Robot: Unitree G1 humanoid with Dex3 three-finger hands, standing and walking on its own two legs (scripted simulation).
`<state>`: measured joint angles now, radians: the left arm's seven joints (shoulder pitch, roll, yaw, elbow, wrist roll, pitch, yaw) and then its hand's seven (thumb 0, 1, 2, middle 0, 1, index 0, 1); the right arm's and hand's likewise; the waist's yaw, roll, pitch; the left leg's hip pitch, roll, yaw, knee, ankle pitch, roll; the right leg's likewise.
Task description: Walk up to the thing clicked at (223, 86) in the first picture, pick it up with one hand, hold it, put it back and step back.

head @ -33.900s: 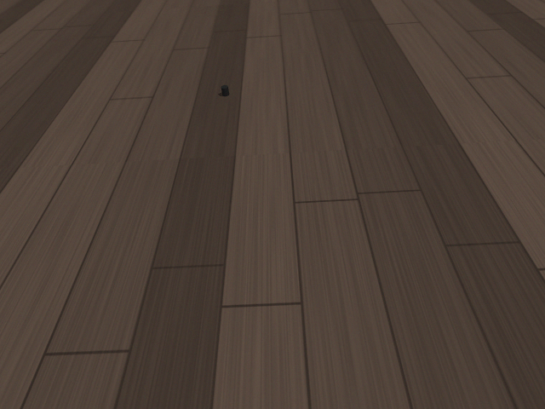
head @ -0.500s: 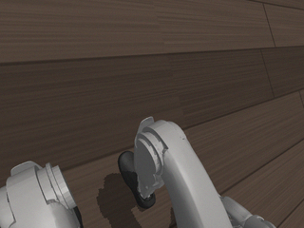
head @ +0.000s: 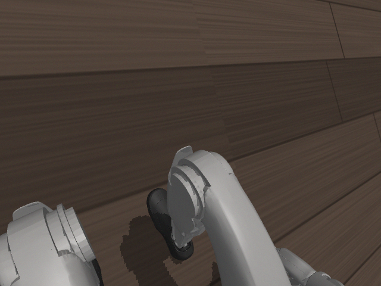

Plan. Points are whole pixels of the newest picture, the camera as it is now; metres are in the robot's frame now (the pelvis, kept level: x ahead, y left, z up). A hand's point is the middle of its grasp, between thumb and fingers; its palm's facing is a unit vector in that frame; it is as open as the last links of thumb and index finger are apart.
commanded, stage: withdraw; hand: left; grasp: from above
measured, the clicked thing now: out of the picture +0.46 +0.35 -0.28
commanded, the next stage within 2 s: home in 0.68 s
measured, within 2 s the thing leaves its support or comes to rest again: neither
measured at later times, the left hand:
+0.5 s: hand out of the picture +0.43 +0.34 -0.06, palm faces -0.44 -0.12 -0.89, open 14.0 cm
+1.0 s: hand out of the picture +0.45 +0.35 -0.15, palm faces -0.36 -0.18 -0.91, open 12.8 cm
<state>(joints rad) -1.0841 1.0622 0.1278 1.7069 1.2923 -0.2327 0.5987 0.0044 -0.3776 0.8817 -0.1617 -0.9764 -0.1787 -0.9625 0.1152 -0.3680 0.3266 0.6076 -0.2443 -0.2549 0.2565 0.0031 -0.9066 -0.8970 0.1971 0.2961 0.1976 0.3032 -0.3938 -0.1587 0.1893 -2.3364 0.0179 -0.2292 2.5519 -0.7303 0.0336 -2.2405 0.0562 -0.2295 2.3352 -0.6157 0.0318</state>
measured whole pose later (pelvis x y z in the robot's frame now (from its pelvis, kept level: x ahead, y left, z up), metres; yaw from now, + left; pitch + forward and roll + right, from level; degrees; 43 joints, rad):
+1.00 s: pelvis +0.00 +0.00 +0.02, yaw +7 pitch +34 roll -10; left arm -1.03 0.83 0.11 1.43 1.23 -0.24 0.38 0.00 -0.28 0.98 -0.22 -0.80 -0.20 -0.83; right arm 0.21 -0.29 0.14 0.68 -0.16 -0.07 0.13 0.00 -0.89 -0.89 0.20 0.30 0.20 0.30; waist -0.29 -0.03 0.01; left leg -2.36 -0.01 -0.10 2.43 -0.66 0.04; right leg -2.29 0.01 -0.12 2.31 -0.62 0.01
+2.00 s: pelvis +0.05 +0.00 +0.35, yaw +15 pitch +19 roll -3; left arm 0.20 0.25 0.07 0.15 -0.07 0.37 0.07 0.02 0.90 0.90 -0.20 -0.30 -0.20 -0.30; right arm 0.22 -0.21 0.06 0.56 0.05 -0.13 -0.14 0.01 -0.90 -0.90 0.20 0.30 0.20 0.30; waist -0.07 0.03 -0.19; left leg -1.07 0.00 -0.06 1.29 -0.55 0.01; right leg -1.04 0.03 -0.06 1.22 -0.52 -0.01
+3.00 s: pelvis +0.08 +0.01 +0.41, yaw +16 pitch +10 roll -3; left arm 0.49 0.22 0.03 -0.11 -0.06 0.43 0.01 0.02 0.90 0.90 -0.20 -0.30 -0.20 -0.30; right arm 0.31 -0.22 0.04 0.53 0.01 -0.23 -0.18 0.02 -0.90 -0.90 0.20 0.30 0.20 0.30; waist -0.04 0.05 -0.16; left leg -0.68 0.00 -0.05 1.01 -0.49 0.01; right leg -0.65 0.02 -0.04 0.93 -0.46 0.00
